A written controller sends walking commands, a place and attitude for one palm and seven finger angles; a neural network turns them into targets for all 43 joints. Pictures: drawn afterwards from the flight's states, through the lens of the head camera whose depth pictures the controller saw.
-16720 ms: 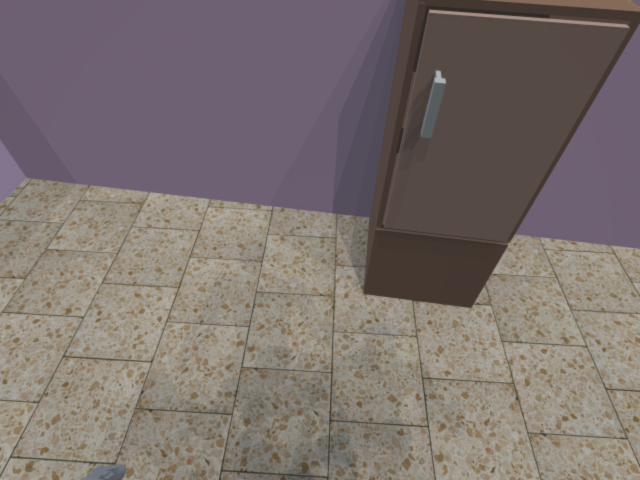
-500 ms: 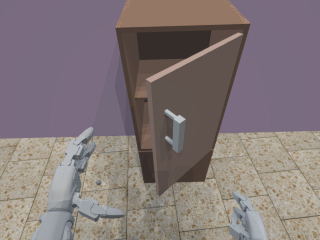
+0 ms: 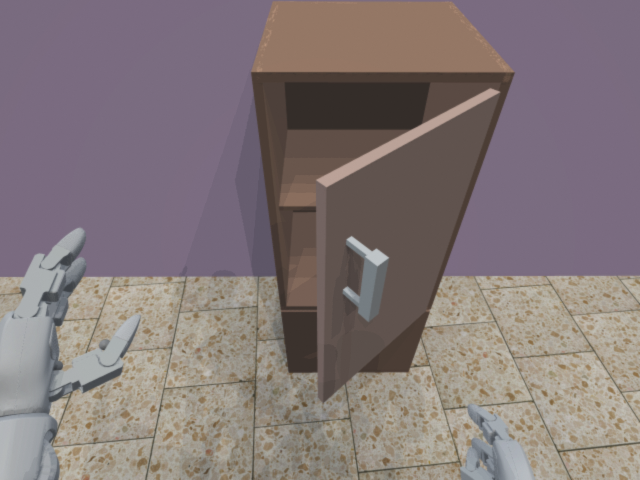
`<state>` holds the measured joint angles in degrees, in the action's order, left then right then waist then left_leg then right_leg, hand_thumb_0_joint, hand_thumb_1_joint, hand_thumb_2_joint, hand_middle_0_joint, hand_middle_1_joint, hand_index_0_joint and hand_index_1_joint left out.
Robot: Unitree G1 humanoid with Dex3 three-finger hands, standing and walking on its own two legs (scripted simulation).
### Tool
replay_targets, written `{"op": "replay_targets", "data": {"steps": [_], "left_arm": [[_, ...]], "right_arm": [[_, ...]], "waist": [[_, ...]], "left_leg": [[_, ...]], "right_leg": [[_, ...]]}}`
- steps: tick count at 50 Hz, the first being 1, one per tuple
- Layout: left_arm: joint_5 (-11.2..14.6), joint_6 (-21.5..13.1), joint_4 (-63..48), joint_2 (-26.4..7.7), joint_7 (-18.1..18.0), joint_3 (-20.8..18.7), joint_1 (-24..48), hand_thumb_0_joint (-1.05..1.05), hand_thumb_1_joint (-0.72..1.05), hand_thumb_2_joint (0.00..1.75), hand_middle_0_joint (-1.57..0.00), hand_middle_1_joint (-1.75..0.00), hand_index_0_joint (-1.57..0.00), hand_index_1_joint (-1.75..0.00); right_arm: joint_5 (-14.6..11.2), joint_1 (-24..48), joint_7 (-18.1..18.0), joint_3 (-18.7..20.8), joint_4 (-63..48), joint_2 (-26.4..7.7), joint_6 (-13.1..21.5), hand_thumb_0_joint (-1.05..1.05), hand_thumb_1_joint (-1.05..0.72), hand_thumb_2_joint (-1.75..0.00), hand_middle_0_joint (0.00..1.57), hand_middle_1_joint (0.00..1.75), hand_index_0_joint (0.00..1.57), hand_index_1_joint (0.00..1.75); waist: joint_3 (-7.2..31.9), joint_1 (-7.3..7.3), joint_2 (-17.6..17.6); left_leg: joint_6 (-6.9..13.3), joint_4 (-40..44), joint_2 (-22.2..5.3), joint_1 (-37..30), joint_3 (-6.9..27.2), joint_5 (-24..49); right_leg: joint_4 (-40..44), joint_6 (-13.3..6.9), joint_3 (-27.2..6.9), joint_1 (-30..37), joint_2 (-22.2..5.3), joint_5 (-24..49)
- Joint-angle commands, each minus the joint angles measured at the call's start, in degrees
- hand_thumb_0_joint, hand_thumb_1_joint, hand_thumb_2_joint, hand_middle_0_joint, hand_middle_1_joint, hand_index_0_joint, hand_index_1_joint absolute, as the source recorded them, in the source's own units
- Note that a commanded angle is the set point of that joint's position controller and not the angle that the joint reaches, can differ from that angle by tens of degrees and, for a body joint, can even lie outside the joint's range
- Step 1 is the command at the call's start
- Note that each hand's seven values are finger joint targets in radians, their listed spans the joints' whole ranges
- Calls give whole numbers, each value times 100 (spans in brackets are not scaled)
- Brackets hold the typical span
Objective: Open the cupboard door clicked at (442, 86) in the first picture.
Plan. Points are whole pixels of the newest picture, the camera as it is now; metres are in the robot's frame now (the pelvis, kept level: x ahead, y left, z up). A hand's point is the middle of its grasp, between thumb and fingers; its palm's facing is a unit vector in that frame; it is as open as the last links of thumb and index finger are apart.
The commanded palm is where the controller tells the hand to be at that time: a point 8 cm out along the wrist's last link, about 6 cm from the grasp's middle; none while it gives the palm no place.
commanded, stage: draw the hand back to the body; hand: left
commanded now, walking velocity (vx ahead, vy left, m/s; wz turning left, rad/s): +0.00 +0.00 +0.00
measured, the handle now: (361, 278) +0.38 +0.00 +0.05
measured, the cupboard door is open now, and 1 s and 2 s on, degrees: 41 41 41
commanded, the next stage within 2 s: step back with the hand held close in 0.48 s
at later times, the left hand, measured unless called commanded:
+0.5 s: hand (85, 340) +0.18 +0.25 +0.16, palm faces +0.47 -0.79 -0.40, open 7.4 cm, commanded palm +0.13 +0.29 +0.17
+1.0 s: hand (58, 378) +0.15 +0.26 +0.15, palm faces +0.37 -0.77 -0.52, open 7.4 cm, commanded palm +0.09 +0.30 +0.17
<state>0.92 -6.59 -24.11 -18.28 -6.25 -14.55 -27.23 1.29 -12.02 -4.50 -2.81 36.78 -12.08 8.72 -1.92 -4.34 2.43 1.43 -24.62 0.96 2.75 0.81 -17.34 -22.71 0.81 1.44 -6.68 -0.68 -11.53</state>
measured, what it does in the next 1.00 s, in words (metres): stands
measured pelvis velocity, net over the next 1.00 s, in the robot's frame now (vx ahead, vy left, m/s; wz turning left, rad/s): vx -0.05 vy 0.00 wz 0.00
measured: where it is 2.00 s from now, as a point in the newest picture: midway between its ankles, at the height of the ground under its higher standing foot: outside the picture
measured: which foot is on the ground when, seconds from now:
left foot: down 0.00-1.00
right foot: down 0.00-1.00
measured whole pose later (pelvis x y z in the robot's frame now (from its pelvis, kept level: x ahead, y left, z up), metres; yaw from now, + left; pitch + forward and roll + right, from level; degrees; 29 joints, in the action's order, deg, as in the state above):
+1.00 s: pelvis -0.05 +0.00 +0.00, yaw +0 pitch +0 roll +0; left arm 1.8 -10.8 -27.1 -23.9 -7.0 -23.5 -32.3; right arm 0.0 -9.7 -5.3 0.9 33.3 -13.9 3.5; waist -2.4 -1.0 0.8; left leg 1.4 -28.3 1.2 14.4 0.4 -14.1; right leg -24.5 0.7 1.1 -17.4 -1.0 -7.2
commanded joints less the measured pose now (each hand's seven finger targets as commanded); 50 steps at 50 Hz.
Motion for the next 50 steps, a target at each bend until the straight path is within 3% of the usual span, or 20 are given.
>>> {"op": "replay_targets", "data": {"steps": [1,5,7,10,13,17,28,30,31,32,33,34,36,38,39,41,43,45,48,50], "left_arm": [[49,-386,-1208,-1021,-146,-922,556,0,76,84,-19,-30,-19,-30],[93,-387,-1040,-1221,-173,-1290,622,0,90,90,-20,-30,-20,-30],[101,-366,-920,-922,-115,-984,625,0,90,90,-20,-30,-20,-30],[71,-359,-1044,-918,-107,-891,651,0,90,90,-20,-30,-20,-30],[72,-354,-1066,-1068,-136,-1042,627,0,90,90,-20,-30,-20,-30],[71,-357,-1147,-1143,-154,-1120,642,0,90,90,-20,-30,-20,-30],[96,-370,-1005,-1106,-148,-1082,656,0,90,90,-20,-30,-20,-30],[106,-392,-1077,-1188,-154,-1096,1019,0,90,90,-20,-30,-20,-30],[134,-599,-1096,-1852,-158,-1811,1180,0,90,90,-20,-30,-20,-30],[123,-589,-606,-1371,-84,-1491,534,0,90,90,-20,-30,-20,-30],[105,-611,-668,-1257,-48,-1368,250,0,90,90,-20,-30,-20,-30],[99,-690,-927,-1315,-46,-1397,223,0,90,90,-20,-30,-20,-30],[109,-748,-1102,-1274,-79,-1369,-74,0,90,90,-20,-30,-20,-30],[120,-755,-1293,-1390,-132,-1494,-251,0,90,90,-20,-30,-20,-30],[128,-752,-1304,-1453,-155,-1554,-331,0,90,90,-20,-30,-20,-30],[137,-751,-1458,-1491,-187,-1604,-428,0,90,90,-20,-30,-20,-30],[145,-735,-1375,-1524,-214,-1680,-506,0,90,90,-20,-30,-20,-30],[137,-755,-1399,-1576,-246,-1736,-503,0,90,90,-20,-30,-20,-30],[109,-771,-1396,-1529,-269,-1692,-450,0,90,90,-20,-30,-20,-30],[83,-802,-1413,-1511,-273,-1670,-411,0,90,90,-20,-30,-20,-30]], "right_arm": [[-26,750,-54,292,-897,-610,270,0,-90,-90,20,30,20,30],[-35,760,-61,312,-835,-613,229,0,-90,-90,20,30,20,30],[-45,758,-32,334,-827,-642,213,0,-90,-90,20,30,20,30],[-35,748,-15,357,-821,-677,233,0,-90,-90,20,30,20,30],[-20,766,-18,375,-837,-678,219,0,-90,-90,20,30,20,30],[-30,805,-47,349,-839,-624,208,0,-90,-90,20,30,20,30],[-37,839,-68,368,-813,-610,239,0,-90,-90,20,30,20,30],[-48,902,-89,361,-815,-617,248,0,-90,-90,20,30,20,30],[-114,786,-64,383,-1005,-796,134,0,-90,-90,20,30,20,30],[-95,772,-50,424,-934,-700,37,0,-90,-90,20,30,20,30],[-72,772,-19,434,-991,-728,-19,0,-90,-90,20,30,20,30],[-62,834,-25,442,-1024,-743,-43,0,-90,-90,20,30,20,30],[-65,748,-26,458,-1059,-766,-87,0,-90,-90,20,30,20,30],[-74,709,-41,503,-1133,-794,-119,0,-90,-90,20,30,20,30],[-76,770,-67,511,-1136,-787,-141,0,-90,-90,20,30,20,30],[-99,729,-80,544,-1208,-785,-184,0,-90,-90,20,30,20,30],[-121,729,-94,583,-1236,-760,-228,0,-90,-90,20,30,20,30],[-123,752,-116,587,-1256,-763,-248,0,-90,-90,20,30,20,30],[-145,708,-120,612,-1292,-815,-248,0,-90,-90,20,30,20,30],[-132,737,-129,590,-1305,-821,-224,0,-90,-90,20,30,20,30]], "waist": [[427,-9,221],[374,-42,370],[274,25,131],[405,26,349],[548,-10,11],[489,-16,302],[344,8,85],[350,32,-20],[-192,293,-166],[-46,293,-427],[144,298,-493],[276,291,-147],[771,310,89],[1097,301,21],[1127,291,184],[1278,292,61],[1220,303,-142],[1148,294,-54],[982,306,-116],[791,304,26]], "left_leg": [[-221,555,-214,504,52,2032],[-247,597,-209,510,47,2058],[-205,596,-227,472,28,2057],[-212,581,-229,367,45,2270],[-182,581,-201,360,28,2166],[-183,572,-161,399,-15,2051],[-107,591,-139,419,-66,1520],[-69,584,-123,383,-73,1380],[49,383,-183,940,63,942],[60,196,-161,831,105,928],[50,82,-136,780,50,933],[49,57,-118,796,20,1115],[15,37,-177,771,43,1541],[-13,18,-230,809,68,2044],[-19,23,-246,799,75,2233],[-38,-16,-294,886,106,2473],[-41,-55,-301,965,98,2449],[-34,1,-318,1153,146,2282],[31,80,-356,1555,226,1625],[99,205,-386,1911,294,996]], "right_leg": [[177,-221,109,637,105,957],[227,-235,95,671,105,983],[267,-201,109,567,110,978],[239,-195,90,589,101,1068],[253,-190,96,694,118,1114],[292,-207,59,707,107,1115],[456,-178,13,574,107,758],[522,-166,-31,530,97,644],[829,-148,-452,-179,-121,690],[878,-167,-480,-278,-250,659],[895,-178,-513,-345,-324,594],[804,-205,-472,-287,-364,876],[505,-210,-385,-34,-389,1347],[229,-173,-281,172,-344,1844],[155,-171,-243,165,-351,2014],[-44,-142,-202,252,-314,2242],[-98,-118,-229,133,-312,2281],[-159,-116,-230,120,-303,2088],[-203,-79,-262,25,-252,1464],[-213,-73,-315,-26,-233,970]]}}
